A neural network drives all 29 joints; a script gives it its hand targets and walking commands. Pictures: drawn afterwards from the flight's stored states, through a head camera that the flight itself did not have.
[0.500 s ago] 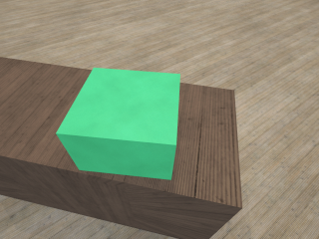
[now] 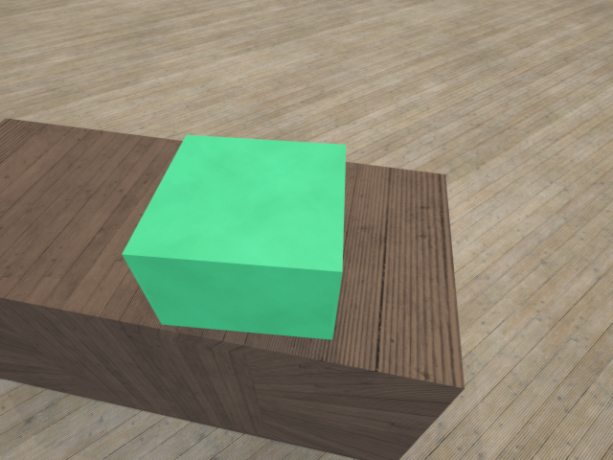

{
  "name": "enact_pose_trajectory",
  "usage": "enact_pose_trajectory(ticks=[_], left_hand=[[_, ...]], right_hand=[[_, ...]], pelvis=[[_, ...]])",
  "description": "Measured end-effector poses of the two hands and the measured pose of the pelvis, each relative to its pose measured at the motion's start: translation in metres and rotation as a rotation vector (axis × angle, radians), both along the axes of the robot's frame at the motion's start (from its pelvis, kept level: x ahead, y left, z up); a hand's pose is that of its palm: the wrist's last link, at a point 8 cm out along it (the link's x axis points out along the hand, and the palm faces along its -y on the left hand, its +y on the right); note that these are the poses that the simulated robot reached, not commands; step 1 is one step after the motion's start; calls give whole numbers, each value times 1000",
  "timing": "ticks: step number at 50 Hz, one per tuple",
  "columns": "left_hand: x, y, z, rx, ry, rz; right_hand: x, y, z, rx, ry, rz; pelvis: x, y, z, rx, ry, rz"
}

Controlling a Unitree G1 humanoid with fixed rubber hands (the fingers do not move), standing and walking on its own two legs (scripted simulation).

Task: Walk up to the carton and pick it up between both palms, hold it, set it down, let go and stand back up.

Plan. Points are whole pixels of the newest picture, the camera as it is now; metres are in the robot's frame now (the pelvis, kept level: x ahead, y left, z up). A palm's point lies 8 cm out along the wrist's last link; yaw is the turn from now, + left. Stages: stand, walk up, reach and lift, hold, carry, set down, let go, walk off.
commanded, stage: walk up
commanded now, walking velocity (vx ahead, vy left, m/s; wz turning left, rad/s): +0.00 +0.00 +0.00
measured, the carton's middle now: (256, 232) +0.51 +0.10 -0.04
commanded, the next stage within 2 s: none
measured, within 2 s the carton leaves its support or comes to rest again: neither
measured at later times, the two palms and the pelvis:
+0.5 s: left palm out of the picture -0.06 +0.31 -0.13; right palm out of the picture -0.03 -0.20 -0.17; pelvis -0.05 +0.05 -0.01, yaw +3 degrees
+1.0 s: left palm out of the picture -0.11 +0.33 -0.16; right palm out of the picture -0.11 -0.08 -0.15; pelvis -0.09 +0.12 -0.01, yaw +1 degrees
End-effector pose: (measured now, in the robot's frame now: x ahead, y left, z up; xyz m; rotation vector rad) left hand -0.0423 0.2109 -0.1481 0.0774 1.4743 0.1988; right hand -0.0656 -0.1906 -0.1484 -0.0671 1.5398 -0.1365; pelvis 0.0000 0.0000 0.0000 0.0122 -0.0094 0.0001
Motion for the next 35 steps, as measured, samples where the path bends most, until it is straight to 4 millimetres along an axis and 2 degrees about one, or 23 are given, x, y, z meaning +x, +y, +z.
enact_pose_trajectory(ticks=[6, 14, 17, 22, 24, 26, 28, 31, 33, 35], left_hand=[[3, -2, -3, -19, -26, -3], [2, -2, -1, -13, -30, -4], [3, 17, 4, 63, -68, 24], [-11, 67, 17, 188, -80, 57], [-17, 86, 20, 213, -64, 45], [-16, 103, 19, 219, -61, 35], [-7, 118, 12, 212, -91, 12], [16, 134, -4, 167, -187, -13], [23, 134, -11, 113, -229, -22], [21, 127, -11, 50, -243, -16]], right_hand=[[-13, 3, 1, -8, 21, -6], [0, 13, -6, 20, -10, -1], [5, 7, -11, 16, 10, 46], [27, -8, -19, -22, -30, 144], [36, -8, -19, -37, -83, 149], [37, -3, -17, -45, -140, 116], [28, 5, -15, -63, -169, 80], [-3, 21, -12, -110, -145, 50], [-29, 39, -1, -120, -120, 21], [-53, 54, 10, -125, -94, 1]], pelvis=[[-1, 4, -1, 3, 7, 1], [0, 10, -3, 4, 16, 5], [-14, 17, -6, 21, 10, 48], [-38, 34, -9, 46, 13, 66], [-45, 43, -10, 50, 21, 58], [-51, 51, -11, 39, 33, 51], [-57, 59, -15, 14, 43, 45], [-69, 73, -23, -23, 39, 45], [-76, 79, -19, 3, 12, 25], [-74, 87, -10, -42, 24, 48]])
